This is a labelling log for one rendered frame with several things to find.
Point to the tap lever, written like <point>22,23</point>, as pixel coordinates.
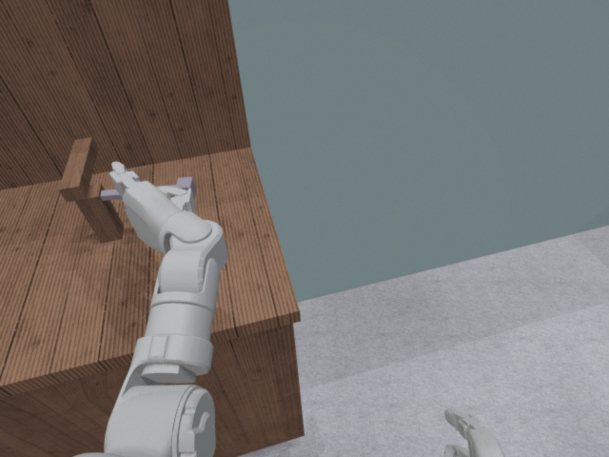
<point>182,183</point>

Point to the robot right hand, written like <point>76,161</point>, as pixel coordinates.
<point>481,442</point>

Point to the counter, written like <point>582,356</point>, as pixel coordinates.
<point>154,85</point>

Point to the robot left upper arm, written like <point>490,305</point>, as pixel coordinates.
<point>161,421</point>

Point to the robot left hand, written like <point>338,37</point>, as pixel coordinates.
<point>146,206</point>

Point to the robot left forearm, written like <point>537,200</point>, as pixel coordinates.
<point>176,345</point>

